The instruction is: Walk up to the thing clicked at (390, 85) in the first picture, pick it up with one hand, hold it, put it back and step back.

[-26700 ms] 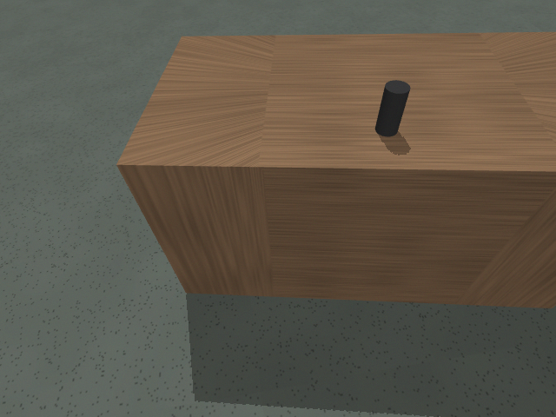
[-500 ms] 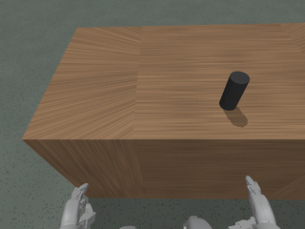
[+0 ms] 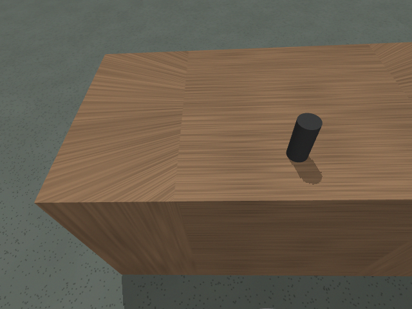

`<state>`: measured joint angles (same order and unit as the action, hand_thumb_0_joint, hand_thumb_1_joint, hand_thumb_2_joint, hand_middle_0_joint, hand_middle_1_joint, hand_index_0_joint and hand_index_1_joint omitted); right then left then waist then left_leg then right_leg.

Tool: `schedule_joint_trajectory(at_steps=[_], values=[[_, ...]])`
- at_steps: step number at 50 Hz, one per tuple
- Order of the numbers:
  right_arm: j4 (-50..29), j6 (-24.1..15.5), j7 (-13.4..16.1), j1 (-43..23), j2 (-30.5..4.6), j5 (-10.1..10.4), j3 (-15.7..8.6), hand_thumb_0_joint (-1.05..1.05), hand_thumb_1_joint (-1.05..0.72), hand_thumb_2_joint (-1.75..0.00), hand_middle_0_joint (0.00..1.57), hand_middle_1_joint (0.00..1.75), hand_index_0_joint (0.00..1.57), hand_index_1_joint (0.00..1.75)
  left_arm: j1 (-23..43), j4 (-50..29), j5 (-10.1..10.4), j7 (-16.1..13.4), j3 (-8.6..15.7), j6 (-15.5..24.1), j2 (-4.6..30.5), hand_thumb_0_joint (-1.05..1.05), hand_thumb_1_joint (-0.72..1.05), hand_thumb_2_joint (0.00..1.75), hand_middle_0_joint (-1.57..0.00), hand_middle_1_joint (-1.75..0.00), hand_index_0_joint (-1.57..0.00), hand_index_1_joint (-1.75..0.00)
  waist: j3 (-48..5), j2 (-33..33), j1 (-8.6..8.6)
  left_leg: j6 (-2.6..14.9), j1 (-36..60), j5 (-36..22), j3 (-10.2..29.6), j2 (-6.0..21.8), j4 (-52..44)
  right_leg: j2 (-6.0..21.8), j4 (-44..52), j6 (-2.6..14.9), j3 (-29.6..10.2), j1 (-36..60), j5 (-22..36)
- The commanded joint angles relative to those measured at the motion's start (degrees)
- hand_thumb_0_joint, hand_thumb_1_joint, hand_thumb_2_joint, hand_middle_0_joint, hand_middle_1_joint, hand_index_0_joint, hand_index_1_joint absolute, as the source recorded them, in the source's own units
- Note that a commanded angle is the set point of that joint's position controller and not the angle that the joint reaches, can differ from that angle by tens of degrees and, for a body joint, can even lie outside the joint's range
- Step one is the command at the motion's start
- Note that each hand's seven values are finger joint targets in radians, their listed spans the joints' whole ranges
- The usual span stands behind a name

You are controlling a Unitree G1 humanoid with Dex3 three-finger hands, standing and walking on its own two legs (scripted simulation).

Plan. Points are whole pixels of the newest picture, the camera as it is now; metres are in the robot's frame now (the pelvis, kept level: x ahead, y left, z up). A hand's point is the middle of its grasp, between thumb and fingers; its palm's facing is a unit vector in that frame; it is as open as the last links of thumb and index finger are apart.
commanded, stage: stand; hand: right
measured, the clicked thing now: (302, 138) +0.48 -0.22 +0.00
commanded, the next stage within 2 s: none
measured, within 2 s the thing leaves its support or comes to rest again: neither
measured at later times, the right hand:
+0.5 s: hand out of the picture +0.03 -0.24 -0.15, palm faces -0.02 +0.94 -0.33, open 7.4 cm
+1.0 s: hand out of the picture +0.03 -0.24 -0.15, palm faces -0.01 +0.94 -0.33, open 7.4 cm
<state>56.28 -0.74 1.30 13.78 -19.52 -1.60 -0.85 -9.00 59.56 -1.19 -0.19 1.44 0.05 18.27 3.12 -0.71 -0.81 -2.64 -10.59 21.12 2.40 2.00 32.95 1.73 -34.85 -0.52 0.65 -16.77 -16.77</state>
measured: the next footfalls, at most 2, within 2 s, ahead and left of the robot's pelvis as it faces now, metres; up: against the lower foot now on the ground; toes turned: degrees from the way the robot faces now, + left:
none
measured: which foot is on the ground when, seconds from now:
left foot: down 0.00-1.00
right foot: down 0.00-1.00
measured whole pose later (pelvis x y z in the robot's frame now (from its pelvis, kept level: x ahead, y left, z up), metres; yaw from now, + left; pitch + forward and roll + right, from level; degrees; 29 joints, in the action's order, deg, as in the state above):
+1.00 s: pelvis -0.01 +0.01 +0.02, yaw -1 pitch -3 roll +0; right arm 64.7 -0.7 0.0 8.6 -19.6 -0.8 0.2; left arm -6.2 67.0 -0.5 0.2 0.4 0.5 18.9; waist 3.9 -0.2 0.0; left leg -2.3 -4.1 13.8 1.1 2.1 20.9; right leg 1.5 -22.0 -1.2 -0.3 -10.2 -8.8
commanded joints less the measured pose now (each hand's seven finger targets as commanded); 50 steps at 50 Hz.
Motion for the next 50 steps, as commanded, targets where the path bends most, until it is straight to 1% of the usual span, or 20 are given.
schedule_joint_trajectory(at_steps=[1,3,4,5,8,10,12,16,20,26,28,30,32,33,35,38,40,43,46,50], values=[[-0.3,-1.6,0.7,-1.0,-10.7,0.1,-2.1,0.0,-0.73,-0.9,0.2,0.3,0.2,0.3,2.5,-1.4,0.3,-0.7,2.3,1.5,12.5,0.0,0.9,0.9,-0.2,-0.3,-0.2,-0.3,-4.6,0.8,0.66,3.68,-1.0,-16.9,2.6,3.5,-9.0,4.4,9.6,3.56,-5.7,9.3,14.8],[1.0,-1.5,0.7,-2.1,-11.0,0.0,-1.9,0.0,-0.89,-0.9,0.2,0.3,0.2,0.3,3.4,-0.3,0.4,-0.7,2.2,1.3,12.3,0.0,0.9,0.9,-0.2,-0.3,-0.2,-0.3,-3.1,-0.2,0.89,3.6,-1.3,-15.2,2.9,3.8,-11.2,4.1,11.0,3.11,-5.3,9.5,12.1],[1.7,-1.5,0.7,-2.2,-10.8,0.0,-1.8,0.0,-0.9,-0.9,0.2,0.3,0.2,0.3,3.6,0.1,0.4,-0.6,2.2,1.2,12.2,0.0,0.9,0.9,-0.2,-0.3,-0.2,-0.3,-2.5,-0.5,1.08,3.64,-1.7,-14.0,3.1,4.0,-12.3,4.0,11.4,3.01,-5.2,10.0,10.8],[2.1,-1.5,0.7,-2.5,-10.9,0.0,-1.8,0.0,-0.9,-0.9,0.2,0.3,0.2,0.3,3.7,0.7,0.3,-0.6,2.2,1.2,12.3,0.0,0.9,0.9,-0.2,-0.3,-0.2,-0.3,-2.0,-0.5,1.14,3.57,-1.9,-12.9,3.1,3.9,-13.0,3.8,12.1,3.0,-4.9,9.9,9.0],[3.5,-1.6,0.6,-2.8,-10.6,0.1,-1.7,0.0,-0.9,-0.9,0.2,0.3,0.2,0.3,4.3,1.8,0.3,-0.5,2.0,1.4,11.8,0.0,0.9,0.9,-0.2,-0.3,-0.2,-0.3,-3.0,-0.2,1.01,3.42,0.5,-16.1,2.6,4.3,-13.3,4.4,12.7,2.9,-5.0,10.7,13.1],[4.2,-1.6,0.5,-3.0,-10.4,0.1,-1.7,0.0,-0.9,-0.9,0.2,0.3,0.2,0.3,5.1,2.5,0.3,-0.4,2.0,1.4,11.8,0.0,0.9,0.9,-0.2,-0.3,-0.2,-0.3,-1.8,-0.7,1.03,3.1,-0.6,-14.7,2.6,4.1,-14.4,4.2,13.3,2.72,-4.8,11.3,11.3],[4.6,-1.5,0.5,-4.1,-10.7,0.2,-1.7,0.0,-0.9,-0.9,0.2,0.3,0.2,0.3,4.9,3.1,0.3,-0.4,1.7,1.5,11.3,0.0,0.9,0.9,-0.2,-0.3,-0.2,-0.3,-1.8,-0.5,1.36,3.27,0.5,-15.1,2.6,4.3,-14.4,4.2,14.2,2.41,-4.7,10.6,11.7],[5.0,-1.0,0.2,-4.5,-10.7,0.2,-1.9,0.0,-0.9,-0.9,0.2,0.3,0.2,0.3,5.6,3.8,0.1,-0.3,1.7,1.4,11.8,0.0,0.9,0.9,-0.2,-0.3,-0.2,-0.3,0.1,1.0,1.13,3.46,-0.6,-9.5,2.2,3.8,-15.5,4.1,16.6,2.05,-5.3,9.3,4.8],[5.2,-1.0,0.0,-4.7,-10.8,0.1,-1.8,0.0,-0.9,-0.9,0.2,0.3,0.2,0.3,5.7,4.0,0.2,-0.2,1.7,1.4,11.9,0.0,0.9,0.9,-0.2,-0.3,-0.2,-0.3,-0.1,-0.4,0.97,3.64,-0.1,-7.9,2.2,3.9,-16.1,4.4,17.2,1.85,-5.7,8.7,4.6],[5.2,-1.0,-0.1,-5.1,-11.4,0.2,-1.9,0.0,-0.9,-0.9,0.2,0.3,0.2,0.3,5.8,4.3,0.3,-0.3,1.6,1.6,12.5,0.0,0.9,0.9,-0.2,-0.3,-0.2,-0.3,-1.5,1.3,0.88,3.75,1.4,-9.7,2.2,4.4,-16.4,4.6,16.9,1.73,-5.7,9.3,7.6],[5.2,-1.0,-0.1,-5.2,-11.5,0.4,-1.8,0.0,-0.9,-0.9,0.2,0.3,0.2,0.3,5.2,4.6,0.3,-0.3,1.3,1.6,12.5,0.0,0.9,0.9,-0.2,-0.3,-0.2,-0.3,-2.1,1.6,0.89,3.6,2.1,-11.7,2.2,4.4,-16.4,4.7,16.6,1.85,-5.6,9.7,9.7],[5.4,-0.9,-0.2,-5.2,-11.3,0.4,-1.7,0.0,-0.9,-0.9,0.2,0.3,0.2,0.3,5.1,4.6,0.4,-0.3,1.2,1.7,12.4,0.0,0.9,0.9,-0.2,-0.3,-0.2,-0.3,-1.8,1.5,0.94,3.6,2.0,-10.8,1.9,4.3,-16.3,4.6,16.9,1.63,-5.5,9.7,8.5],[5.5,-0.8,-0.3,-5.5,-11.6,0.5,-1.7,0.0,-0.9,-0.9,0.2,0.3,0.2,0.3,5.1,4.5,0.4,-0.3,1.1,1.8,12.5,0.0,0.9,0.9,-0.2,-0.3,-0.2,-0.3,-2.5,1.4,0.87,3.7,2.3,-11.3,1.8,4.6,-16.0,4.9,16.9,1.69,-5.6,10.0,10.5],[5.4,-0.8,-0.3,-5.6,-11.4,0.5,-1.6,0.0,-0.9,-0.9,0.2,0.3,0.2,0.3,5.1,4.6,0.4,-0.3,1.1,1.7,12.9,0.0,0.9,0.9,-0.2,-0.3,-0.2,-0.3,-1.9,1.9,0.91,3.49,2.1,-11.5,1.8,4.3,-16.4,4.8,16.8,1.75,-5.6,9.6,9.9],[5.6,-0.9,-0.3,-5.5,-11.7,0.6,-1.5,0.0,-0.9,-0.9,0.2,0.3,0.2,0.3,4.8,4.6,0.6,-0.2,1.0,1.8,12.8,0.0,0.9,0.9,-0.2,-0.3,-0.2,-0.3,-3.0,0.5,0.88,3.62,2.4,-12.2,1.8,4.7,-16.5,5.3,16.3,1.94,-5.9,10.8,12.9],[5.8,-0.8,-0.3,-5.8,-11.6,0.7,-1.4,0.0,-0.9,-0.9,0.2,0.3,0.2,0.3,4.7,4.8,0.6,-0.3,0.9,1.7,13.0,0.0,0.9,0.9,-0.2,-0.3,-0.2,-0.3,-2.1,1.1,1.14,3.58,1.8,-11.5,1.8,4.7,-16.8,4.9,16.4,1.61,-5.4,10.5,11.1],[5.7,-0.7,-0.4,-6.2,-11.7,0.7,-1.4,0.0,-0.9,-0.9,0.2,0.3,0.2,0.3,4.5,5.0,0.4,-0.3,0.9,1.6,13.0,0.0,0.9,0.9,-0.2,-0.3,-0.2,-0.3,-0.8,1.2,1.21,3.63,1.5,-9.5,1.9,4.5,-17.2,4.5,17.1,1.48,-5.4,9.2,7.2],[5.7,-0.6,-0.5,-5.7,-11.7,0.6,-1.4,0.0,-0.9,-0.9,0.2,0.3,0.2,0.3,4.8,4.5,0.5,-0.2,0.9,1.6,13.3,0.0,0.9,0.9,-0.2,-0.3,-0.2,-0.3,-1.0,1.7,0.99,3.67,1.6,-8.5,1.6,4.4,-17.0,4.8,17.9,1.54,-6.1,8.5,5.3],[5.7,-0.8,-0.6,-6.0,-12.0,0.7,-1.4,0.0,-0.9,-0.9,0.2,0.3,0.2,0.3,4.7,4.4,0.5,-0.2,0.9,1.9,13.1,0.0,0.9,0.9,-0.2,-0.3,-0.2,-0.3,-2.5,0.7,0.94,3.79,2.1,-11.5,1.8,4.9,-16.4,5.2,16.7,1.6,-6.0,10.6,11.5],[5.8,-0.9,-0.5,-5.8,-12.0,0.7,-1.2,0.0,-0.9,-0.9,0.2,0.3,0.2,0.3,4.8,4.3,0.8,-0.2,0.8,1.9,13.2,0.0,0.9,0.9,-0.2,-0.3,-0.2,-0.3,-3.3,0.8,1.08,3.46,2.6,-14.1,1.7,5.0,-17.1,5.2,16.0,1.7,-5.6,11.5,14.0]])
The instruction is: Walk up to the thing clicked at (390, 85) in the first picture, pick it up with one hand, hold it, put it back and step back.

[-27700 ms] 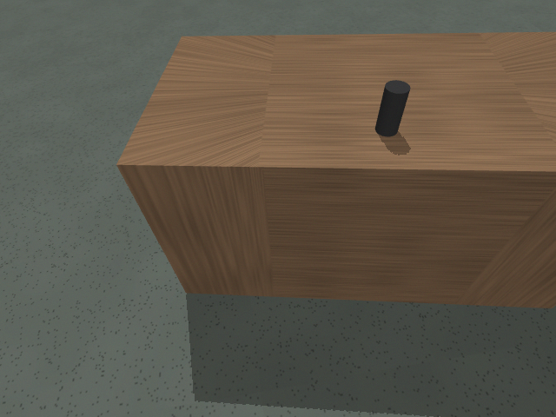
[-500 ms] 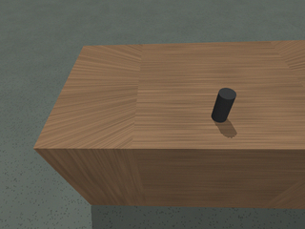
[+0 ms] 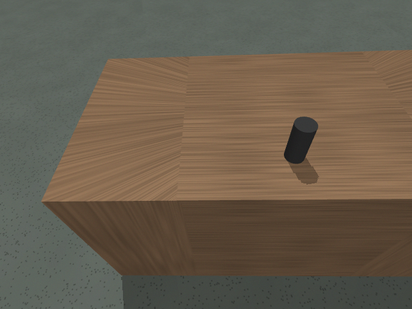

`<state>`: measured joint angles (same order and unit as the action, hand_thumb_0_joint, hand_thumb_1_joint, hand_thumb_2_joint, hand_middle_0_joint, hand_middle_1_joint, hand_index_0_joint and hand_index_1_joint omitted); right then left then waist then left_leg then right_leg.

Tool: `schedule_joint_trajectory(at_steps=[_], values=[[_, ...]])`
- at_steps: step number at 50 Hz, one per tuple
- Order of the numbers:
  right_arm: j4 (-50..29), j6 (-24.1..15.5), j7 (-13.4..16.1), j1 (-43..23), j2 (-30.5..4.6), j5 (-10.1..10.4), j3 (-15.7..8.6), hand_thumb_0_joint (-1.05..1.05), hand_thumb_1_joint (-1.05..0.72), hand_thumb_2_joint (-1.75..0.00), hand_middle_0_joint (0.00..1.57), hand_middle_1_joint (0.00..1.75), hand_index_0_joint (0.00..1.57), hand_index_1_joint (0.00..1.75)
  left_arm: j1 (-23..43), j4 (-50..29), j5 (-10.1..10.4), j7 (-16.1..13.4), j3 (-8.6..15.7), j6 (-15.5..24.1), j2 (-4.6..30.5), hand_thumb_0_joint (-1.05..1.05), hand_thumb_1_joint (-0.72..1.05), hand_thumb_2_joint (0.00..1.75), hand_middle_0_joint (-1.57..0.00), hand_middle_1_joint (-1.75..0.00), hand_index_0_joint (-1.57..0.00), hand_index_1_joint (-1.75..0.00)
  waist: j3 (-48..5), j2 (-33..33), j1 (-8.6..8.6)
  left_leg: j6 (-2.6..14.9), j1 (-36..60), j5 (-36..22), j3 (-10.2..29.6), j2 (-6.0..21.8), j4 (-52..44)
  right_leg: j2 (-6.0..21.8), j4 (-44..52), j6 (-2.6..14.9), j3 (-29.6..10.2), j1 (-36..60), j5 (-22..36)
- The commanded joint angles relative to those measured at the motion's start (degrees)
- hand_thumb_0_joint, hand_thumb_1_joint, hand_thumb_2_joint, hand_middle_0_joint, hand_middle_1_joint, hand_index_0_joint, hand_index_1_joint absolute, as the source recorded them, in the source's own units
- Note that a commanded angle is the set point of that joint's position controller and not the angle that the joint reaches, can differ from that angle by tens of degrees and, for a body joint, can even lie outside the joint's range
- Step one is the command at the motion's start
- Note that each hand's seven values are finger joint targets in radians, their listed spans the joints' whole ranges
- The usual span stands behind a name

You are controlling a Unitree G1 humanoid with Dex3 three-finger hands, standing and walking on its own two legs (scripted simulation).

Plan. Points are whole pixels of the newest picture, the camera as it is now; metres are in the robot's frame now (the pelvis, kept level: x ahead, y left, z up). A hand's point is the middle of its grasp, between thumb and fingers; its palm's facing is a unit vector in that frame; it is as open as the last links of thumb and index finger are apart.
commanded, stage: stand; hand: right
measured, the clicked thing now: (299, 141) +0.50 -0.21 -0.02
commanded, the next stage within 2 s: step back in 1.22 s
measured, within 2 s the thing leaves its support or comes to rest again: neither
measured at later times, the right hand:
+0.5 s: hand out of the picture +0.07 -0.25 -0.16, palm faces -0.02 +0.94 -0.33, open 7.4 cm
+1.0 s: hand out of the picture +0.07 -0.25 -0.16, palm faces -0.01 +0.94 -0.33, open 7.4 cm
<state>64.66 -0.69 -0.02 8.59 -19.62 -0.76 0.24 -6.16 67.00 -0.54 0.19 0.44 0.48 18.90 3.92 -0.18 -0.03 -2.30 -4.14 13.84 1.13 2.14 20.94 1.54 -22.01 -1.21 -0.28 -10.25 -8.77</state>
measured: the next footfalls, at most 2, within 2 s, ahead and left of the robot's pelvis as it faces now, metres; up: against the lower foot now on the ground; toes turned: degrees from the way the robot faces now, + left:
right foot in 1.88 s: -0.09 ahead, -0.08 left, +0.00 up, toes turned -2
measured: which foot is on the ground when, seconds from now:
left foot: down 0.00-1.00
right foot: down 0.00-1.00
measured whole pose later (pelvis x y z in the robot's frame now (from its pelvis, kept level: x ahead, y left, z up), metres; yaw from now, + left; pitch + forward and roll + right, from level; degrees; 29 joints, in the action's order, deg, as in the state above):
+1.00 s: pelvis +0.01 +0.00 +0.00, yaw +0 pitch -3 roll +0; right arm 64.7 -0.5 -0.3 7.6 -20.0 -0.5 0.0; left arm -5.9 65.8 -0.3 0.1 0.3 0.4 19.6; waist 3.5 -0.4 -0.2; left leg -2.2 -2.8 13.6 0.7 2.2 18.9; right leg 1.5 -20.7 -1.4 -0.6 -9.4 -8.8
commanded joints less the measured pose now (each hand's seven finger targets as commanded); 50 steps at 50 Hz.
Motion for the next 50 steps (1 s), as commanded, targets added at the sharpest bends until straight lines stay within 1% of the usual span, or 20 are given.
schedule_joint_trajectory(at_steps=[1,2,3,5,7,8,9,11,15,17,20,23,27,32,34,36,39,43,45,50], values=[[-2.4,-1.0,0.9,-1.0,-12.3,-0.1,-2.4,0.0,-0.9,-0.9,0.2,0.3,0.2,0.3,1.9,-3.1,0.2,-0.5,1.8,1.3,12.4,0.0,0.9,0.9,-0.2,-0.3,-0.2,-0.3,-3.7,-0.6,0.38,3.18,-3.8,-6.4,2.8,4.8,-5.0,5.3,3.4,2.28,-4.8,4.7,5.8],[-2.6,-1.0,0.8,-1.3,-12.2,-0.1,-2.4,0.0,-0.9,-0.9,0.2,0.3,0.2,0.3,1.6,-3.0,0.0,-0.6,1.8,1.3,12.4,0.0,0.9,0.9,-0.2,-0.3,-0.2,-0.3,-3.7,0.2,0.44,3.16,-3.6,-6.6,2.9,4.9,-5.0,5.0,3.4,2.14,-4.3,4.3,4.9],[-2.5,-1.0,0.9,-1.0,-12.1,-0.1,-2.4,0.0,-0.9,-0.9,0.2,0.3,0.2,0.3,2.3,-3.2,0.1,-0.6,1.8,1.3,12.7,0.0,0.9,0.9,-0.2,-0.3,-0.2,-0.3,-4.0,1.1,0.11,3.1,-3.2,-7.8,2.8,5.0,-4.9,5.3,3.2,2.42,-4.6,4.8,6.4],[-2.3,-0.9,0.9,-1.1,-12.4,0.0,-2.4,0.0,-0.9,-0.9,0.2,0.3,0.2,0.3,1.9,-3.1,0.2,-0.6,1.7,1.3,12.2,0.0,0.9,0.9,-0.2,-0.3,-0.2,-0.3,-3.2,0.0,0.43,3.12,-3.8,-7.2,2.7,4.9,-5.0,5.2,3.5,2.16,-4.5,4.7,6.4],[-2.2,-0.9,0.9,-0.8,-12.3,0.0,-2.4,0.0,-0.9,-0.9,0.2,0.3,0.2,0.3,2.0,-3.2,0.2,-0.6,1.7,1.3,12.3,0.0,0.9,0.9,-0.2,-0.3,-0.2,-0.3,-4.1,0.2,0.19,2.98,-3.3,-8.9,2.5,5.0,-4.6,5.5,3.1,2.35,-4.6,5.6,8.7],[-2.2,-1.0,0.9,-0.8,-12.2,-0.1,-2.3,0.0,-0.9,-0.9,0.2,0.3,0.2,0.3,1.6,-3.2,0.2,-0.5,1.7,1.3,12.5,0.0,0.9,0.9,-0.2,-0.3,-0.2,-0.3,-4.1,-0.4,0.28,2.93,-3.0,-8.3,2.5,5.0,-5.0,5.5,3.2,2.19,-4.6,4.9,8.4],[-2.3,-1.0,0.9,-1.3,-12.1,0.0,-2.3,0.0,-0.9,-0.9,0.2,0.3,0.2,0.3,2.0,-3.2,0.2,-0.6,1.7,1.3,12.7,0.0,0.9,0.9,-0.2,-0.3,-0.2,-0.3,-4.4,0.3,0.26,2.92,-2.7,-9.8,2.7,5.2,-4.8,5.4,2.9,2.27,-4.2,5.6,9.3],[-2.1,-0.9,0.9,-1.0,-12.2,0.0,-2.2,0.0,-0.9,-0.9,0.2,0.3,0.2,0.3,2.0,-3.3,0.2,-0.6,1.7,1.2,12.6,0.0,0.9,0.9,-0.2,-0.3,-0.2,-0.3,-2.8,0.0,0.29,2.94,-3.7,-6.7,2.4,4.8,-5.5,5.3,3.8,1.98,-4.6,4.4,6.5],[-2.3,-0.9,0.9,-1.4,-12.6,-0.2,-2.5,0.0,-0.9,-0.9,0.2,0.3,0.2,0.3,2.5,-3.5,0.1,-0.6,1.9,1.0,12.8,0.0,0.9,0.9,-0.2,-0.3,-0.2,-0.3,-3.5,-0.2,0.18,3.05,-4.2,-4.4,2.6,5.0,-6.0,5.3,3.9,2.13,-4.6,4.6,4.0],[-2.4,-0.9,0.8,-1.3,-12.6,0.0,-2.5,0.0,-0.9,-0.9,0.2,0.3,0.2,0.3,2.1,-3.5,0.1,-0.6,1.7,1.3,12.6,0.0,0.9,0.9,-0.2,-0.3,-0.2,-0.3,-4.0,0.5,0.18,3.13,-3.3,-7.7,2.7,5.1,-5.4,5.5,3.5,2.09,-4.6,5.2,7.1],[-2.4,-0.9,0.8,-1.3,-12.4,0.1,-2.6,0.0,-0.9,-0.9,0.2,0.3,0.2,0.3,2.4,-3.6,0.1,-0.7,1.7,1.3,13.0,0.0,0.9,0.9,-0.2,-0.3,-0.2,-0.3,-4.2,1.1,-0.14,2.92,-2.5,-8.3,2.6,5.2,-5.1,5.5,3.5,2.23,-4.5,4.6,7.5],[-2.3,-1.0,0.8,-1.4,-12.4,0.1,-2.6,0.0,-0.9,-0.9,0.2,0.3,0.2,0.3,2.2,-3.8,0.3,-0.7,1.8,1.4,13.2,0.0,0.9,0.9,-0.2,-0.3,-0.2,-0.3,-5.1,0.2,-0.07,2.83,-1.7,-10.5,2.4,5.2,-5.1,5.7,3.0,2.32,-4.5,5.2,11.2],[-2.4,-1.0,0.8,-1.9,-12.8,0.1,-2.6,0.0,-0.9,-0.9,0.2,0.3,0.2,0.3,2.1,-3.8,0.2,-0.7,1.6,1.3,12.6,0.0,0.9,0.9,-0.2,-0.3,-0.2,-0.3,-5.5,0.2,0.06,2.76,-1.3,-11.9,2.4,5.4,-4.9,5.6,2.7,2.17,-4.1,5.6,12.3],[-2.4,-0.9,0.8,-1.8,-12.5,0.0,-2.5,0.0,-0.9,-0.9,0.2,0.3,0.2,0.3,2.5,-3.9,0.3,-0.7,1.8,1.0,13.1,0.0,0.9,0.9,-0.2,-0.3,-0.2,-0.3,-4.4,0.2,-0.1,2.71,-2.1,-8.0,2.3,5.2,-6.0,5.5,3.5,2.2,-4.4,4.5,7.9],[-2.6,-0.9,0.7,-2.2,-12.7,0.1,-2.7,0.0,-0.9,-0.9,0.2,0.3,0.2,0.3,2.1,-4.0,0.1,-0.7,1.7,1.2,13.0,0.0,0.9,0.9,-0.2,-0.3,-0.2,-0.3,-5.1,0.3,0.11,2.81,-1.4,-9.9,2.4,5.5,-5.6,5.5,3.4,2.21,-4.3,4.9,9.6],[-2.5,-0.9,0.7,-2.0,-12.5,0.1,-2.7,0.0,-0.9,-0.9,0.2,0.3,0.2,0.3,1.9,-4.0,0.1,-0.7,1.8,1.3,13.1,0.0,0.9,0.9,-0.2,-0.3,-0.2,-0.3,-4.6,0.6,0.05,2.78,-1.8,-8.9,2.3,5.2,-5.8,5.4,3.6,2.1,-4.2,4.7,8.9],[-2.6,-0.8,0.7,-2.2,-12.8,0.1,-2.7,0.0,-0.9,-0.9,0.2,0.3,0.2,0.3,2.1,-4.2,0.3,-0.7,1.7,1.3,12.7,0.0,0.9,0.9,-0.2,-0.3,-0.2,-0.3,-4.6,-0.3,0.05,2.88,-1.5,-9.4,2.0,5.2,-5.3,5.7,3.8,2.18,-4.6,4.5,10.3],[-2.6,-0.8,0.6,-1.7,-12.4,0.1,-2.6,0.0,-0.9,-0.9,0.2,0.3,0.2,0.3,2.1,-4.2,0.3,-0.7,1.9,1.2,13.2,0.0,0.9,0.9,-0.2,-0.3,-0.2,-0.3,-4.2,0.3,-0.02,2.94,-2.5,-7.2,2.1,5.1,-6.1,5.6,4.0,2.2,-4.7,4.8,8.4],[-2.9,-0.8,0.6,-2.1,-12.5,0.1,-2.7,0.0,-0.9,-0.9,0.2,0.3,0.2,0.3,2.2,-4.3,0.2,-0.7,1.9,1.4,13.2,0.0,0.9,0.9,-0.2,-0.3,-0.2,-0.3,-4.8,0.8,0.08,2.95,-2.0,-8.8,2.4,5.3,-5.6,5.6,3.7,2.24,-4.4,5.2,9.6],[-2.8,-0.6,0.5,-2.2,-12.5,0.1,-2.9,0.0,-0.9,-0.9,0.2,0.3,0.2,0.3,2.0,-4.4,0.1,-0.7,1.8,1.3,13.1,0.0,0.9,0.9,-0.2,-0.3,-0.2,-0.3,-4.0,0.6,0.01,2.81,-2.4,-7.2,2.2,4.9,-5.5,5.2,4.5,2.16,-4.4,4.3,6.8]])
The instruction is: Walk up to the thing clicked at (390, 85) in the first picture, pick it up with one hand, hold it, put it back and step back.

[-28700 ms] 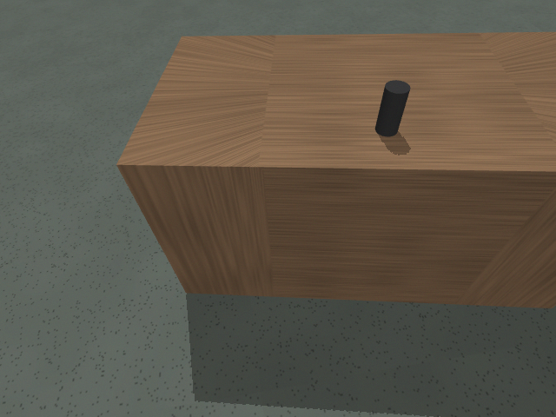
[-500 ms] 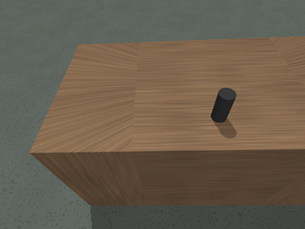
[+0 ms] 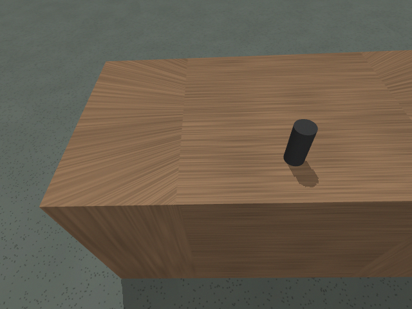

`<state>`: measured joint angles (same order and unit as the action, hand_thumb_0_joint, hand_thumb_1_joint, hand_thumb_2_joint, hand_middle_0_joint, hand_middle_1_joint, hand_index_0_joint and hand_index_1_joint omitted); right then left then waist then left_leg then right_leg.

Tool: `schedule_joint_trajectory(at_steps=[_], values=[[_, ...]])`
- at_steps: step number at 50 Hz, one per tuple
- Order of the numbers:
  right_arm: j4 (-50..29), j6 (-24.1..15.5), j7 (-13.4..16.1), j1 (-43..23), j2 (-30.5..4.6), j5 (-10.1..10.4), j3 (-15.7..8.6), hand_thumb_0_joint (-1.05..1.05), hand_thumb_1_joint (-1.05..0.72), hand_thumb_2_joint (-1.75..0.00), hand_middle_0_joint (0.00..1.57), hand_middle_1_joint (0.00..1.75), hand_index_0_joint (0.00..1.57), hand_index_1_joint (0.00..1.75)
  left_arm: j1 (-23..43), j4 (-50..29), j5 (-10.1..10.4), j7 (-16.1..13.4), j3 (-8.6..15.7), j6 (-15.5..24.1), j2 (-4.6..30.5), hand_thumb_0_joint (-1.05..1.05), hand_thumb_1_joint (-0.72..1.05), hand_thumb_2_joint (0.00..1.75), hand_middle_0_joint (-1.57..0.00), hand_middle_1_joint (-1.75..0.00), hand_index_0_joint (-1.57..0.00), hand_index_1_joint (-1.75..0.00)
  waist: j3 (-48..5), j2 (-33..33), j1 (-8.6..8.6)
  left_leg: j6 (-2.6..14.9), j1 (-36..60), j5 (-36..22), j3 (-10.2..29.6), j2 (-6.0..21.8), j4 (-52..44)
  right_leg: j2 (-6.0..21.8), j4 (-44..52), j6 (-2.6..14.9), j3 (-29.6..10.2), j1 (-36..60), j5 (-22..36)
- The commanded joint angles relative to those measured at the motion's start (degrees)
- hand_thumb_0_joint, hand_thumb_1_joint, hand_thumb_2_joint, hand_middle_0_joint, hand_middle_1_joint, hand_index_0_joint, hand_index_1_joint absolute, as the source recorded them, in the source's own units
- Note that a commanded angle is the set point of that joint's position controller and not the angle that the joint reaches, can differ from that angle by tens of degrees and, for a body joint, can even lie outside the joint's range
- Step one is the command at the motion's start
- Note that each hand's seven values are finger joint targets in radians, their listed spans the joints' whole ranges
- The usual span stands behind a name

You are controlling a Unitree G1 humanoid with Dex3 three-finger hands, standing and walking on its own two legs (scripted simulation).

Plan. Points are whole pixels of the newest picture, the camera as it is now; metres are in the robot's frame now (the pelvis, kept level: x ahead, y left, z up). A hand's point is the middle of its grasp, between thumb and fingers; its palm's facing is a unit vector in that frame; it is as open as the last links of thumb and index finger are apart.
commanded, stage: stand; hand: right
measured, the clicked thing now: (299, 143) +0.49 -0.21 -0.02
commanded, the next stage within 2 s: step back in 0.22 s
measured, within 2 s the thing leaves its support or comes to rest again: neither
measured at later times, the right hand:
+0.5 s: hand out of the picture +0.03 -0.25 -0.17, palm faces +0.00 +0.91 -0.42, open 7.4 cm
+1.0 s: hand out of the picture -0.07 -0.23 -0.17, palm faces +0.07 +0.93 -0.37, open 7.4 cm
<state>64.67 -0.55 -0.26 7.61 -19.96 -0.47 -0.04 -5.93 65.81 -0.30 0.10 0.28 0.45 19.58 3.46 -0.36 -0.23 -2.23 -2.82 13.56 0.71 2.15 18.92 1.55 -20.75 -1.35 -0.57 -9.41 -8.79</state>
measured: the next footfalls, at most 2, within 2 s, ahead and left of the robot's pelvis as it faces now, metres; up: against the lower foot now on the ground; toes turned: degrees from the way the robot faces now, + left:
right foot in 0.88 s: -0.10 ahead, -0.08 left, +0.00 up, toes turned -1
left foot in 1.20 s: -0.16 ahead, +0.17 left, +0.00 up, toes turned -4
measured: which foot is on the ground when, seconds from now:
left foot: down 0.00-0.92, up 0.94-1.00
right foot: down 0.00-0.50, up 0.52-0.86, down 0.88-1.00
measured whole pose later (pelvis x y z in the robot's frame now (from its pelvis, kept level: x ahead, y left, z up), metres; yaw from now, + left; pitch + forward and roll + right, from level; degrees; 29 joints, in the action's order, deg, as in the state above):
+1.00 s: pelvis -0.14 +0.04 -0.02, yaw -5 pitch -2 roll +0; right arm 50.2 2.8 1.3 7.1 -21.8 0.5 -2.4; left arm -7.8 48.6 -1.2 0.0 3.7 -2.6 19.8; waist 11.3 -0.8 -0.1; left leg 0.7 -24.9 30.8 5.0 -3.7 58.9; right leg -1.8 -36.5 1.4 -3.4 -16.0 -18.1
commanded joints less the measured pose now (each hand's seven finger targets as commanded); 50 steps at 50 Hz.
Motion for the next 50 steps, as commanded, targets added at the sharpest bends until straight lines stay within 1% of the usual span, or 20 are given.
schedule_joint_trajectory(at_steps=[1,10,11,14,16,18,19,23,24,25,26,27,31,38,41,43,44,46,48,50], values=[[-2.8,-0.7,0.7,-1.0,-12.2,-0.2,-2.6,0.0,-0.9,-0.9,0.2,0.3,0.2,0.3,2.0,-3.3,0.0,-0.6,2.0,1.3,12.6,0.0,0.9,0.9,-0.2,-0.3,-0.2,-0.3,-3.1,0.9,0.19,2.77,-4.1,-5.5,2.5,4.8,-3.5,5.3,3.5,2.35,-4.5,3.5,5.7],[-2.9,-0.9,0.7,-0.7,-11.9,-0.2,-2.5,0.0,-0.9,-0.9,0.2,0.3,0.2,0.3,1.9,-3.5,0.0,-0.5,2.0,1.2,12.7,0.0,0.9,0.9,-0.2,-0.3,-0.2,-0.3,-3.1,0.1,0.28,2.88,-4.6,-5.5,2.8,5.1,-4.1,5.4,2.9,2.53,-4.5,3.4,6.0],[-3.9,0.2,0.6,-2.9,-15.3,0.1,-4.0,0.0,-0.9,-0.9,0.2,0.3,0.2,0.3,2.1,-6.0,0.5,-0.7,4.5,0.5,16.0,0.0,0.9,0.9,-0.2,-0.3,-0.2,-0.3,2.0,0.5,0.93,4.44,-7.1,-15.3,3.5,4.1,2.2,4.5,-2.0,2.69,-5.5,-1.2,18.9],[-6.1,1.0,0.8,-0.8,-13.7,1.0,-4.3,0.0,-0.9,-0.9,0.2,0.3,0.2,0.3,0.7,-8.4,0.8,-1.1,5.2,0.0,15.9,0.0,0.9,0.9,-0.2,-0.3,-0.2,-0.3,-5.6,2.6,0.35,4.81,-6.2,-17.9,1.3,2.2,10.9,6.3,-4.6,6.39,-6.0,1.4,26.2],[-7.7,1.8,0.8,0.2,-12.8,1.0,-4.6,0.0,-0.9,-0.9,0.2,0.3,0.2,0.3,1.1,-10.6,0.5,-1.2,5.7,-0.5,17.3,0.0,0.9,0.9,-0.2,-0.3,-0.2,-0.3,-9.2,7.2,0.28,4.26,-7.6,-9.8,-0.9,-1.8,20.4,11.5,-2.4,10.99,-11.7,0.6,26.8],[-8.9,3.0,0.6,1.8,-12.2,0.5,-5.2,0.0,-0.9,-0.9,0.2,0.3,0.2,0.3,3.8,-13.4,-0.6,-1.5,6.0,-0.8,18.5,0.0,0.9,0.9,-0.2,-0.3,-0.2,-0.3,-8.4,12.4,-0.07,4.72,-10.7,17.1,0.1,-5.1,33.7,17.9,-0.2,16.32,-17.1,-4.3,22.8],[-9.2,3.4,0.3,4.2,-12.2,0.3,-5.4,0.0,-0.9,-0.9,0.2,0.3,0.2,0.3,5.3,-14.8,-1.2,-1.5,6.2,-1.0,18.8,0.0,0.9,0.9,-0.2,-0.3,-0.2,-0.3,-8.3,12.7,-1.05,5.36,-10.0,19.9,2.7,-3.5,37.0,18.6,-1.4,16.87,-16.3,-8.0,20.2],[-9.8,2.7,0.3,9.4,-12.4,0.1,-6.3,0.0,-0.9,-0.9,0.2,0.3,0.2,0.3,9.3,-18.2,-1.4,-2.0,4.9,-2.0,16.5,0.0,0.9,0.9,-0.2,-0.3,-0.2,-0.3,-8.3,10.6,-3.74,5.14,-8.0,5.9,0.3,-2.5,17.1,11.4,-11.9,10.52,-9.8,-9.2,17.3],[-10.1,2.3,0.4,8.5,-14.1,-1.0,-6.7,0.0,-0.9,-0.9,0.2,0.3,0.2,0.3,7.8,-18.8,-0.8,-1.8,4.6,-2.7,14.8,0.0,0.9,0.9,-0.2,-0.3,-0.2,-0.3,-6.6,1.6,-3.28,5.12,-8.3,-6.2,4.6,0.9,6.8,5.8,-18.6,7.49,-7.2,-11.4,8.6],[-11.2,1.9,0.5,7.0,-18.9,-2.5,-8.1,0.0,-0.9,-0.9,0.2,0.3,0.2,0.3,6.6,-19.9,-0.2,-2.0,4.0,-3.2,11.6,0.0,0.9,0.9,-0.2,-0.3,-0.2,-0.3,-4.8,-12.1,-2.19,7.17,-5.5,-21.1,19.9,10.9,1.4,-4.2,-30.2,4.25,-4.8,-19.8,-9.4],[-12.8,1.4,0.6,3.9,-20.5,-2.6,-8.1,0.0,-0.9,-0.9,0.2,0.3,0.2,0.3,3.8,-19.0,-0.5,-2.5,4.4,-3.7,11.5,0.0,0.9,0.9,-0.2,-0.3,-0.2,-0.3,-4.6,-7.9,0.17,10.37,-7.4,-32.3,21.3,15.2,3.0,-8.1,-37.0,2.96,-8.8,-20.6,-26.2],[-14.3,1.4,0.7,2.9,-22.9,-1.8,-8.5,0.0,-0.9,-0.9,0.2,0.3,0.2,0.3,3.6,-18.7,-0.8,-3.1,4.7,-3.8,12.3,0.0,0.9,0.9,-0.2,-0.3,-0.2,-0.3,-5.9,-11.3,-1.94,14.63,-9.9,-34.4,26.2,19.9,1.6,-9.7,-43.6,2.61,-11.9,-20.1,-29.9],[-16.6,0.5,2.2,-3.3,-16.3,-1.7,-7.0,0.0,-0.9,-0.9,0.2,0.3,0.2,0.3,-1.1,-17.4,-0.2,-2.6,5.5,-3.4,13.4,0.0,0.9,0.9,-0.2,-0.3,-0.2,-0.3,-3.8,-8.9,2.74,14.49,-3.0,-33.4,14.1,12.7,8.0,-7.8,-51.4,2.08,-12.5,-24.4,-19.3],[-17.1,0.5,2.7,5.6,-16.4,-0.7,-7.4,0.0,-0.9,-0.9,0.2,0.3,0.2,0.3,1.7,-22.1,-1.0,-1.3,6.1,-2.2,11.8,0.0,0.9,0.9,-0.2,-0.3,-0.2,-0.3,-6.7,-7.6,-2.51,14.8,7.9,-36.8,12.1,12.1,12.0,-5.3,-28.9,0.23,-6.3,-20.4,-18.6],[-18.5,1.1,2.4,3.0,-16.7,-0.5,-7.1,0.0,-0.9,-0.9,0.2,0.3,0.2,0.3,-2.4,-21.0,-1.1,-1.0,6.5,-1.9,11.1,0.0,0.9,0.9,-0.2,-0.3,-0.2,-0.3,-8.5,-9.1,-1.0,13.35,1.3,-31.0,10.3,11.3,13.9,-3.9,-15.7,1.69,-1.6,-9.9,-14.7],[-19.0,1.6,2.2,0.9,-16.2,0.1,-6.7,0.0,-0.9,-0.9,0.2,0.3,0.2,0.3,-6.3,-19.4,-1.6,-1.1,6.7,-1.4,10.6,0.0,0.9,0.9,-0.2,-0.3,-0.2,-0.3,-9.1,-6.4,1.47,10.79,-4.7,-24.9,8.2,9.6,17.3,-3.6,-2.8,3.12,-0.5,-1.3,-1.0],[-19.5,1.5,2.0,0.7,-14.4,0.6,-6.1,0.0,-0.9,-0.9,0.2,0.3,0.2,0.3,-6.4,-19.6,-2.2,-1.2,7.4,-1.0,13.7,0.0,0.9,0.9,-0.2,-0.3,-0.2,-0.3,-9.7,-1.7,1.36,8.03,-12.3,-15.5,7.6,7.2,19.6,1.1,-4.5,4.59,-8.1,4.0,7.8],[-19.9,2.1,2.6,-1.9,-12.1,0.9,-5.5,0.0,-0.9,-0.9,0.2,0.3,0.2,0.3,-3.3,-21.6,-1.3,-0.9,8.7,-1.0,20.4,0.0,0.9,0.9,-0.2,-0.3,-0.2,-0.3,-5.0,15.9,3.3,3.17,-21.3,23.6,2.6,-7.3,40.7,19.8,-0.7,19.9,-29.1,-2.9,23.5],[-18.2,2.6,2.6,2.7,-14.0,0.8,-5.8,0.0,-0.9,-0.9,0.2,0.3,0.2,0.3,0.1,-23.8,-0.5,-1.1,7.8,-0.8,16.5,0.0,0.9,0.9,-0.2,-0.3,-0.2,-0.3,-3.7,6.8,0.58,2.5,-21.3,21.2,9.6,-7.2,50.8,15.8,-2.7,18.09,-21.8,-5.1,24.0],[-17.3,2.0,2.6,4.4,-13.8,1.1,-5.5,0.0,-0.9,-0.9,0.2,0.3,0.2,0.3,1.9,-24.6,-1.1,-1.5,7.4,-1.3,14.6,0.0,0.9,0.9,-0.2,-0.3,-0.2,-0.3,-3.8,7.6,0.04,1.95,-21.8,17.5,7.0,-8.3,50.1,11.6,-5.3,15.31,-15.0,-4.3,25.3]])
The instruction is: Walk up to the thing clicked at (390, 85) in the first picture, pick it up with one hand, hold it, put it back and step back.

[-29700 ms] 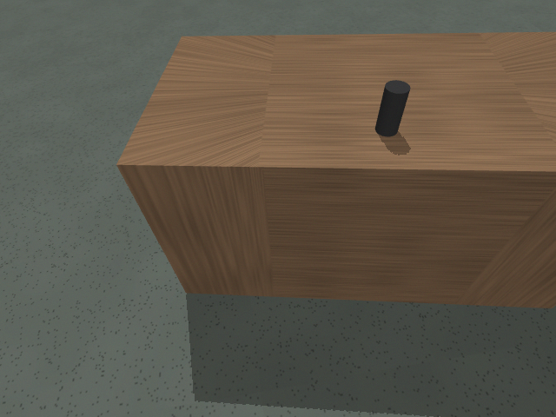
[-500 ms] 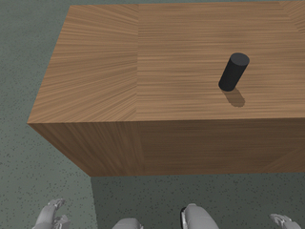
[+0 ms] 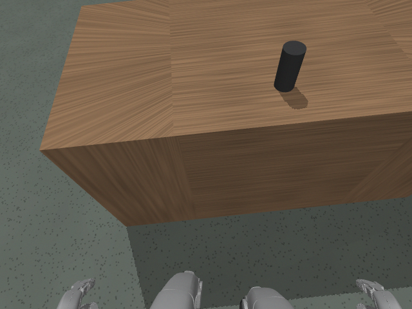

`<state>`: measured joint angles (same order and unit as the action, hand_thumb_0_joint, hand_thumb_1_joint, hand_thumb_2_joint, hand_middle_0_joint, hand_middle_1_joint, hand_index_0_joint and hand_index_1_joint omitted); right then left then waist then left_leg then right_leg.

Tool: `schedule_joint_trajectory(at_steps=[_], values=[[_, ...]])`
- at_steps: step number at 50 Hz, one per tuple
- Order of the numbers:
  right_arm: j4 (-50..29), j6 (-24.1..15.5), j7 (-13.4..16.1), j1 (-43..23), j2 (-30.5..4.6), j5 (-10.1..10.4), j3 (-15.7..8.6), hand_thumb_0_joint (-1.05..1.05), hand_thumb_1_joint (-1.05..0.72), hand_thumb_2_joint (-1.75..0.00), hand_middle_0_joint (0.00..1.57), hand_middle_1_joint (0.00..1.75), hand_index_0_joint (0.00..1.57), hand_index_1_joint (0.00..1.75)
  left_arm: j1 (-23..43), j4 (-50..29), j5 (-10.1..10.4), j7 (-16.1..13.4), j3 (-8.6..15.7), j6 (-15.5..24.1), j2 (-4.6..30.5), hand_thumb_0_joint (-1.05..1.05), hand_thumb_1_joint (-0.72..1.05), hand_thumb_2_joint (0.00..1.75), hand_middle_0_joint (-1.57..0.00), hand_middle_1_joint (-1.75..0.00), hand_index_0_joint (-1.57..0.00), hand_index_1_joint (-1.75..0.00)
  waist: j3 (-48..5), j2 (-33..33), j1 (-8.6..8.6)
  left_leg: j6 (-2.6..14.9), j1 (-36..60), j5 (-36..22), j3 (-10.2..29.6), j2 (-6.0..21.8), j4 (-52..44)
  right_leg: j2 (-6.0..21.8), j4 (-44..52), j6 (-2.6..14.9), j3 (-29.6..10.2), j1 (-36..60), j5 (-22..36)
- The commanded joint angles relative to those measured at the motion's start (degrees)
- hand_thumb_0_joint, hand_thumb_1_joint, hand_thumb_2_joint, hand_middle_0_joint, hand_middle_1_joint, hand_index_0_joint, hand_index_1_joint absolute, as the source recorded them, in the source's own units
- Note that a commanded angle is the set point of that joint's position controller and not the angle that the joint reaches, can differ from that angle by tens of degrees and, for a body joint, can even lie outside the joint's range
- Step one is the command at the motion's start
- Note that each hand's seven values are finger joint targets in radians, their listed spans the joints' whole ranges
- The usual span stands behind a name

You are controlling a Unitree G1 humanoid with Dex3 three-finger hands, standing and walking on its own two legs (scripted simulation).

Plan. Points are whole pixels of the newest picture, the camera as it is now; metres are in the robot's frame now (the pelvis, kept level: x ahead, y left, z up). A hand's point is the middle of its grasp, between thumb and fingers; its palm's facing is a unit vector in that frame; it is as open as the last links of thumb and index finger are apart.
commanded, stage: step back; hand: right
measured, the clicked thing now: (288, 67) +0.66 -0.19 +0.00
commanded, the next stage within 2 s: none
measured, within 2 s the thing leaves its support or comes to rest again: neither
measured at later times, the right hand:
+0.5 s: hand out of the picture -0.02 -0.26 -0.12, palm faces -0.05 +0.89 -0.44, open 7.4 cm
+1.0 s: hand out of the picture -0.20 -0.30 -0.16, palm faces -0.13 +0.91 -0.39, open 7.4 cm
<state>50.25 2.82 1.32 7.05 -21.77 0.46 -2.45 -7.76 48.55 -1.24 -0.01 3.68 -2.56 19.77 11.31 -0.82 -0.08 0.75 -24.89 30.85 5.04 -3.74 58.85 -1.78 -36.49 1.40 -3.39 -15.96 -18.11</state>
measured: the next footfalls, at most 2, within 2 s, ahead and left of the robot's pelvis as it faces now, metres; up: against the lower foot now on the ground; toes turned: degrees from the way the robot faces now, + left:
left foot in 0.20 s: -0.03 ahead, +0.12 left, +0.00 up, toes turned +1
right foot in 0.62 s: -0.18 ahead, -0.16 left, +0.00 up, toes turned +1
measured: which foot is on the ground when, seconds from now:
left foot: up 0.00-0.18, down 0.20-0.64, up 0.66-0.92, down 0.94-1.00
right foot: down 0.00-0.22, up 0.24-0.60, down 0.62-0.96, up 0.98-1.00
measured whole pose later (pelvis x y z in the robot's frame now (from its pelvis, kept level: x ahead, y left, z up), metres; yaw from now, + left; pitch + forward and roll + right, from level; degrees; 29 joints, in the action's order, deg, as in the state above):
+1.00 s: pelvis -0.29 -0.04 -0.01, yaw +4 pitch -3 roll +1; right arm 50.3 1.4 0.5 11.6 -21.1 -1.3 -2.0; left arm -4.8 43.9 -1.0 -1.0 3.7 -4.2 22.2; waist 11.3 2.3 0.4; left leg 1.6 -16.3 20.1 0.2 -3.2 39.3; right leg 2.1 -48.0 0.4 -0.7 -24.6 -24.7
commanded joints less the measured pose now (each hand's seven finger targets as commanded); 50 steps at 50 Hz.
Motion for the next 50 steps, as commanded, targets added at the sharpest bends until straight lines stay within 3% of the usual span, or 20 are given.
schedule_joint_trajectory(at_steps=[1,6,9,11,12,15,25,29,30,31,32,33,36,41,45,46,47,48,49,50], values=[[-3.0,-1.7,1.0,5.4,-11.8,0.0,-2.9,0.0,-0.9,-0.9,0.2,0.3,0.2,0.3,3.5,-7.6,-0.4,-1.5,4.0,1.5,14.1,0.0,0.9,0.9,-0.2,-0.3,-0.2,-0.3,-12.1,8.5,0.2,-1.38,0.6,-0.7,1.9,-1.8,7.7,13.7,9.6,11.83,-10.5,3.2,34.5],[-4.1,-2.2,0.8,5.0,-10.6,-0.9,-2.6,0.0,-0.9,-0.9,0.2,0.3,0.2,0.3,0.1,-8.7,-0.9,-1.5,3.8,0.7,14.2,0.0,0.9,0.9,-0.2,-0.3,-0.2,-0.3,-13.7,13.2,2.03,-1.24,1.5,-1.2,-3.0,1.9,-15.9,13.6,6.2,10.72,-10.4,11.9,32.5],[-2.1,-3.1,0.3,9.8,-10.6,-1.8,-3.5,0.0,-0.9,-0.9,0.2,0.3,0.2,0.3,2.0,-9.7,0.2,-0.9,3.1,-0.3,14.4,0.0,0.9,0.9,-0.2,-0.3,-0.2,-0.3,-14.9,9.7,-0.92,0.1,13.5,-19.5,-5.1,2.3,-34.5,11.0,0.4,6.47,-8.5,4.3,22.6],[-4.4,-3.5,-0.1,5.3,-20.1,-3.1,-5.6,0.0,-0.9,-0.9,0.2,0.3,0.2,0.3,0.5,-10.5,0.4,-0.8,2.4,-0.5,10.7,0.0,0.9,0.9,-0.2,-0.3,-0.2,-0.3,-13.6,-11.6,-0.14,9.59,19.0,-31.3,23.8,23.7,-40.9,-4.8,-14.9,0.09,-1.1,-15.3,-12.6],[-5.1,-3.6,-0.3,5.5,-22.5,-2.6,-6.3,0.0,-0.9,-0.9,0.2,0.3,0.2,0.3,4.6,-10.1,-0.5,-1.9,4.0,-0.5,13.5,0.0,0.9,0.9,-0.2,-0.3,-0.2,-0.3,-12.4,-10.7,-3.5,16.69,8.4,-35.1,28.8,30.0,-41.5,-4.4,-27.4,-0.92,-7.1,-10.3,-21.3],[-5.6,-3.9,0.5,-2.2,-15.6,-2.8,-4.3,0.0,-0.9,-0.9,0.2,0.3,0.2,0.3,-1.2,-6.5,0.7,-1.7,4.3,-0.7,12.8,0.0,0.9,0.9,-0.2,-0.3,-0.2,-0.3,-10.2,-4.7,2.81,11.58,10.3,-40.6,11.3,19.8,-37.0,-5.4,-39.0,-0.23,-10.6,-13.0,-11.6],[-7.8,-3.2,0.6,3.9,-15.4,-2.5,-5.3,0.0,-0.9,-0.9,0.2,0.3,0.2,0.3,-2.9,-6.5,-0.2,-0.1,4.1,-0.3,12.2,0.0,0.9,0.9,-0.2,-0.3,-0.2,-0.3,-14.9,-9.4,-1.62,12.99,20.2,-37.1,6.9,19.1,-32.8,-0.8,-14.5,-3.57,-2.2,-7.3,-11.3],[-9.0,-1.7,0.2,-0.4,-17.0,-2.1,-5.2,0.0,-0.9,-0.9,0.2,0.3,0.2,0.3,-12.9,-1.4,-0.3,0.5,4.2,0.3,11.5,0.0,0.9,0.9,-0.2,-0.3,-0.2,-0.3,-17.8,-11.3,2.56,8.93,11.1,-30.4,4.4,16.9,-28.8,0.2,9.7,-0.64,4.1,7.8,0.7],[-8.9,-1.4,0.1,0.0,-15.1,-1.8,-4.5,0.0,-0.9,-0.9,0.2,0.3,0.2,0.3,-13.0,-1.2,-1.0,0.3,4.7,0.6,12.6,0.0,0.9,0.9,-0.2,-0.3,-0.2,-0.3,-16.8,-8.8,2.79,5.88,5.6,-24.6,4.0,14.3,-26.5,1.3,12.3,0.24,1.9,10.4,3.0],[-9.6,-1.3,0.0,0.8,-12.1,-1.3,-3.7,0.0,-0.9,-0.9,0.2,0.3,0.2,0.3,-12.2,-2.2,-1.9,0.4,5.9,0.9,16.8,0.0,0.9,0.9,-0.2,-0.3,-0.2,-0.3,-13.4,2.9,2.5,2.12,-5.0,-12.7,2.5,6.5,-18.4,9.5,15.3,3.08,-13.3,10.5,-3.0],[-10.6,-1.4,1.0,-1.9,-10.2,-0.9,-3.7,0.0,-0.9,-0.9,0.2,0.3,0.2,0.3,-7.3,-4.6,-1.4,0.6,7.0,0.6,23.0,0.0,0.9,0.9,-0.2,-0.3,-0.2,-0.3,-10.4,16.4,4.09,-1.02,-5.5,3.7,-1.6,-2.0,-4.9,22.2,20.4,12.09,-25.0,-2.7,-0.7],[-9.6,-1.1,1.5,-2.2,-12.8,-1.2,-4.5,0.0,-0.9,-0.9,0.2,0.3,0.2,0.3,-3.1,-6.6,-1.7,0.2,6.8,0.9,23.8,0.0,0.9,0.9,-0.2,-0.3,-0.2,-0.3,-7.0,16.2,3.65,-1.53,-3.5,4.9,3.5,0.1,5.9,26.6,22.3,16.01,-29.5,-11.3,-0.1],[-5.8,-1.7,1.2,4.4,-12.2,-0.1,-3.6,0.0,-0.9,-0.9,0.2,0.3,0.2,0.3,4.9,-7.9,-1.3,-0.9,4.7,1.3,16.2,0.0,0.9,0.9,-0.2,-0.3,-0.2,-0.3,-7.8,9.3,-1.74,-1.15,-3.0,-3.9,3.7,-3.0,9.9,14.8,11.9,9.51,-8.7,-5.3,20.0],[-6.4,-2.4,1.1,3.3,-10.9,-1.2,-2.8,0.0,-0.9,-0.9,0.2,0.3,0.2,0.3,-1.4,-7.9,-1.3,-1.8,4.4,1.0,15.2,0.0,0.9,0.9,-0.2,-0.3,-0.2,-0.3,-11.0,12.0,2.9,-1.82,-4.2,-0.2,-0.7,0.2,-4.1,17.0,7.0,11.18,-8.7,9.3,31.5],[-4.0,-2.9,0.5,8.1,-10.3,-1.6,-3.3,0.0,-0.9,-0.9,0.2,0.3,0.2,0.3,0.3,-8.6,-0.2,-1.6,3.5,0.0,15.4,0.0,0.9,0.9,-0.2,-0.3,-0.2,-0.3,-14.2,10.4,0.91,0.0,6.8,-12.2,-6.3,1.4,-30.0,14.5,-0.8,8.1,-6.2,10.1,30.7],[-3.3,-3.1,0.6,9.5,-10.9,-1.7,-3.7,0.0,-0.9,-0.9,0.2,0.3,0.2,0.3,0.3,-8.8,0.1,-1.4,3.1,-0.4,15.0,0.0,0.9,0.9,-0.2,-0.3,-0.2,-0.3,-15.5,8.5,0.38,0.68,11.0,-22.1,-4.4,2.6,-35.3,12.8,-3.4,5.72,-5.1,7.8,26.6],[-3.8,-3.4,0.7,9.1,-14.6,-2.4,-4.7,0.0,-0.9,-0.9,0.2,0.3,0.2,0.3,-1.2,-9.4,0.2,-1.1,2.4,-0.5,13.0,0.0,0.9,0.9,-0.2,-0.3,-0.2,-0.3,-16.6,0.8,1.25,4.03,16.8,-32.8,8.6,11.8,-34.9,8.4,-8.6,2.42,-2.9,-1.6,15.0],[-5.2,-3.2,0.2,5.7,-20.7,-2.1,-5.6,0.0,-0.9,-0.9,0.2,0.3,0.2,0.3,0.4,-10.3,0.8,-1.2,2.2,-0.4,11.8,0.0,0.9,0.9,-0.2,-0.3,-0.2,-0.3,-15.6,-9.8,1.28,12.04,15.3,-40.1,21.1,23.2,-36.6,-0.5,-15.9,-0.14,4.3,-9.0,-8.3],[-5.5,-3.3,0.1,6.2,-22.3,-2.5,-6.1,0.0,-0.9,-0.9,0.2,0.3,0.2,0.3,4.2,-10.0,0.2,-2.0,3.4,-0.6,13.6,0.0,0.9,0.9,-0.2,-0.3,-0.2,-0.3,-14.6,-10.7,-2.35,17.76,8.8,-43.1,27.2,28.1,-38.2,-1.1,-27.3,-0.71,-2.3,-7.6,-20.9],[-4.8,-3.5,0.6,5.4,-19.5,-2.5,-5.6,0.0,-0.9,-0.9,0.2,0.3,0.2,0.3,4.9,-8.9,0.2,-1.9,3.6,-1.1,13.8,0.0,0.9,0.9,-0.2,-0.3,-0.2,-0.3,-13.1,-5.6,-1.31,16.58,6.8,-43.9,22.0,25.5,-36.8,-1.5,-33.3,-0.29,-6.2,-7.5,-19.0]])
